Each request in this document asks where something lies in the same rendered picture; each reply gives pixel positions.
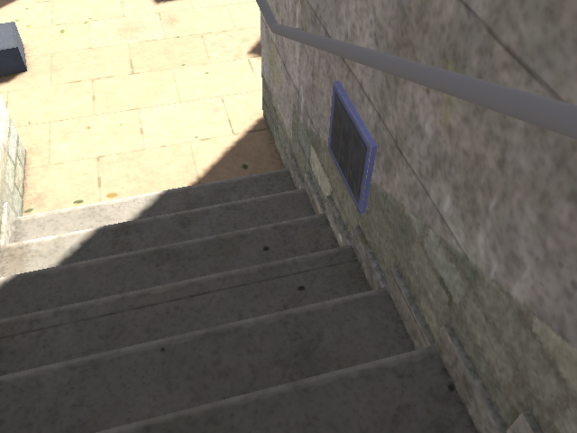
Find stairs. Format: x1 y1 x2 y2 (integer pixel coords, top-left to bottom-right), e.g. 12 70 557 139
0 169 507 433

